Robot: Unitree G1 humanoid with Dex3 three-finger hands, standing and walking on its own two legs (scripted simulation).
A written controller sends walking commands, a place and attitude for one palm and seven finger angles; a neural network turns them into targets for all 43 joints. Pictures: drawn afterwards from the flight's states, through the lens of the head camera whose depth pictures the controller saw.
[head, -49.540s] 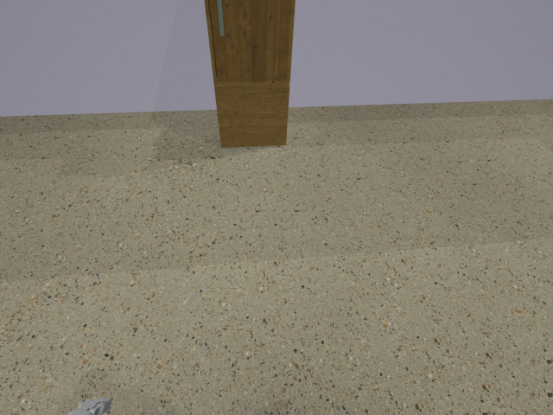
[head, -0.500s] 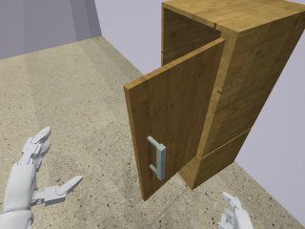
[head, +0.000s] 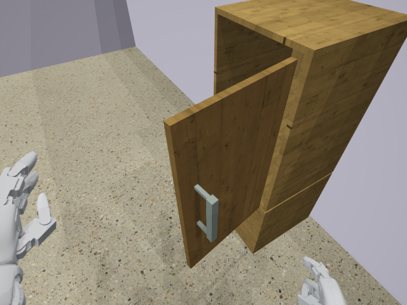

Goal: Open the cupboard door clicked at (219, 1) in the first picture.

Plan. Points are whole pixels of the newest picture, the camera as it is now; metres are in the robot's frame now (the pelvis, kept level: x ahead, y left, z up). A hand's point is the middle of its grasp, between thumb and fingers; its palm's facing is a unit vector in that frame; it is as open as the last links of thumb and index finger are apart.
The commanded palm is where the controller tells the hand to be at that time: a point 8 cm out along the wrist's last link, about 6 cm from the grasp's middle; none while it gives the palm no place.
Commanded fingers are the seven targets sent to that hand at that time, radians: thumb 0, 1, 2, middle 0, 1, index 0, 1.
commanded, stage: draw the hand back to the body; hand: left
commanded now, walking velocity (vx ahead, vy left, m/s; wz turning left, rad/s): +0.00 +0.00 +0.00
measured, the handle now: (206, 214) +0.33 +0.04 -0.03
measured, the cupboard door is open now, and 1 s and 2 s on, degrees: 100 100 100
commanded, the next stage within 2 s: step back with the hand held close in 0.14 s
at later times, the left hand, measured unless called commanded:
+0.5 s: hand (60, 220) +0.19 +0.25 +0.15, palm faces +0.37 -0.79 -0.49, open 7.4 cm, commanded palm +0.13 +0.29 +0.17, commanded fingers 0.00 0.90 0.90 -0.20 -0.30 -0.20 -0.30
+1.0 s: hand out of the picture +0.10 +0.29 +0.15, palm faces +0.44 -0.74 -0.51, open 7.4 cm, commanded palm +0.03 +0.32 +0.17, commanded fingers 0.00 0.90 0.90 -0.20 -0.30 -0.20 -0.30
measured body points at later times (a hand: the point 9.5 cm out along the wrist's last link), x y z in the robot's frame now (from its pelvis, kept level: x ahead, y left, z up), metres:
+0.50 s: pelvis -0.02 -0.01 +0.00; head +0.00 -0.03 +0.45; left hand +0.16 +0.29 +0.18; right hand +0.17 -0.25 -0.09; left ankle -0.01 +0.09 -0.74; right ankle -0.02 -0.11 -0.74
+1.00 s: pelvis -0.10 +0.01 -0.01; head -0.08 +0.03 +0.43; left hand +0.07 +0.32 +0.18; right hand +0.08 -0.22 -0.09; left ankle -0.01 +0.09 -0.74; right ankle -0.03 -0.11 -0.74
